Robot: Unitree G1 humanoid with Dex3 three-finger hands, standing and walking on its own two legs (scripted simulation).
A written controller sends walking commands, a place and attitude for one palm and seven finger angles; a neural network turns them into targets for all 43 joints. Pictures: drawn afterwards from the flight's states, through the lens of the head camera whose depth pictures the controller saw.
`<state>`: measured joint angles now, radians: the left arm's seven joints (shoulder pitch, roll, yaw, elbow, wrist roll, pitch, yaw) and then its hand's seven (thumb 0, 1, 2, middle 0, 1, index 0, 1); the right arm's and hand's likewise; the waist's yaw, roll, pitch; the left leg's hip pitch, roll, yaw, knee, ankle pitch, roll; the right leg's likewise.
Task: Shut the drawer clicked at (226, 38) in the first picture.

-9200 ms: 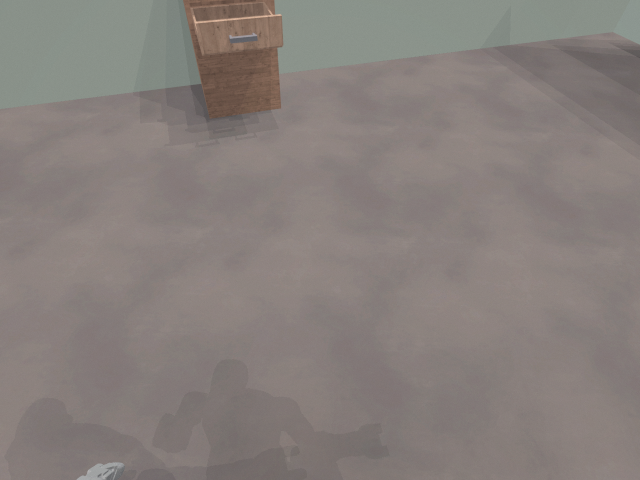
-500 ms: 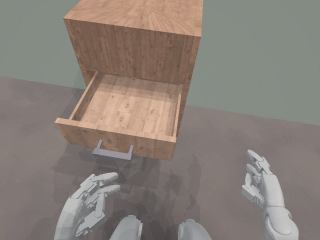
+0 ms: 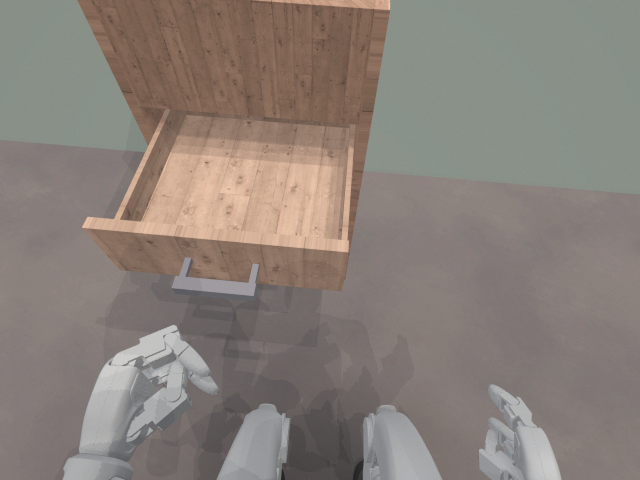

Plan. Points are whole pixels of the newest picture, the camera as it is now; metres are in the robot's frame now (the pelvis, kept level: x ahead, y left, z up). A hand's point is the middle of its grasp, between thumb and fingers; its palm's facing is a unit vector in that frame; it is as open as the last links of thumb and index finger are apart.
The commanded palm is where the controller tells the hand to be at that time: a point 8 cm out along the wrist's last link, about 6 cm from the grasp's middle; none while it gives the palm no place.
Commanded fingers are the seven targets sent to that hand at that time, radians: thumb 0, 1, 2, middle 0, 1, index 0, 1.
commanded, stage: raise the hand and make a fist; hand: left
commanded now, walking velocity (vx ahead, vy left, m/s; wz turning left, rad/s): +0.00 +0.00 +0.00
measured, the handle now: (218, 277) +0.41 +0.18 -0.08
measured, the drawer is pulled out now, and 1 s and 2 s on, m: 0.26 0.26 0.26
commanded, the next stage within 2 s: bring the fist close to the handle in 0.94 s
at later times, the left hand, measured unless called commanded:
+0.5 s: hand (193, 398) +0.21 +0.15 +0.02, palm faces -0.09 -1.00 -0.01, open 3.2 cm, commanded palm +0.20 +0.20 +0.02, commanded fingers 0.00 0.90 0.90 -1.40 -1.60 -1.40 -1.60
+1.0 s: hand (196, 395) +0.22 +0.15 +0.02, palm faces -0.09 -1.00 -0.03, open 3.2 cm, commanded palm +0.19 +0.20 +0.02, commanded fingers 0.00 0.90 0.90 -1.40 -1.60 -1.40 -1.60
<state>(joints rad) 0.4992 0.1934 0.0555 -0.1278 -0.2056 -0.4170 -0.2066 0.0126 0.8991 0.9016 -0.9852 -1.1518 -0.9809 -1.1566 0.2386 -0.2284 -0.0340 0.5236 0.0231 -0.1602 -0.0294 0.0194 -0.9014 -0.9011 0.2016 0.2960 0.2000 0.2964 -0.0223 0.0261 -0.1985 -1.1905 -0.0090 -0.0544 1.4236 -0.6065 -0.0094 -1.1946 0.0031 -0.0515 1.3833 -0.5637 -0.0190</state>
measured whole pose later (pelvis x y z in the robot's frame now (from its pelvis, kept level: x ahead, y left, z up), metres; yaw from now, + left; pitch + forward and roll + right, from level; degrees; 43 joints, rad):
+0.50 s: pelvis +0.00 +0.01 -0.02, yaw +0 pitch +23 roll -3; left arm 0.47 0.19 -0.03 -0.15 -0.14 -0.42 -0.15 0.01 0.90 0.90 -1.38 -1.58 -1.38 -1.58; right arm 0.15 -0.20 0.03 0.40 0.00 -0.11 0.00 0.01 -0.90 -0.90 0.20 0.30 0.20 0.30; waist 0.00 0.01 -0.22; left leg -1.27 -0.03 -0.07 1.50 -0.63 0.01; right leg -1.25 -0.01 -0.06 1.44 -0.59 0.00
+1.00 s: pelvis +0.01 +0.00 -0.02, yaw +0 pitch +24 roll -3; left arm 0.52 0.21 0.01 -0.16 -0.16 -0.45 -0.17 0.01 0.90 0.90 -1.40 -1.60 -1.39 -1.60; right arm 0.17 -0.22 -0.01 0.43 0.01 -0.09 -0.01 0.02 -0.90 -0.90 0.20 0.30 0.20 0.30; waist -0.02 0.01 -0.23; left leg -1.28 -0.01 -0.07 1.50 -0.65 -0.01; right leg -1.27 0.00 -0.07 1.45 -0.61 -0.02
